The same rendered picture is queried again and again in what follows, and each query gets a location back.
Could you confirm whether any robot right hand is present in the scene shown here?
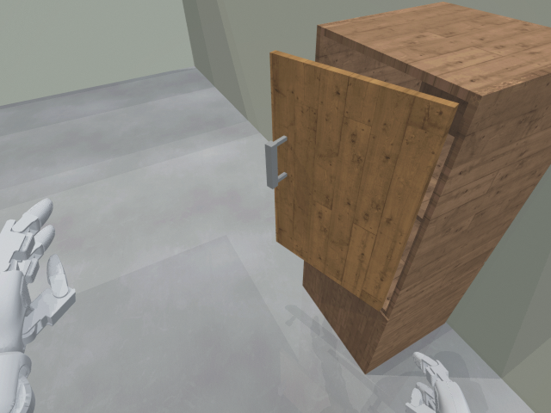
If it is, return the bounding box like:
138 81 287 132
406 352 471 413

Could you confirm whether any robot left hand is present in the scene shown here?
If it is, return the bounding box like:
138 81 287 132
0 198 76 353

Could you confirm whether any handle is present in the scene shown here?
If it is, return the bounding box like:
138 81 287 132
265 135 287 189

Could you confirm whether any cupboard door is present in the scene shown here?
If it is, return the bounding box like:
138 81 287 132
269 50 459 311

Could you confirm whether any robot left forearm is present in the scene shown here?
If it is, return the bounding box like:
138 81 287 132
0 352 35 413

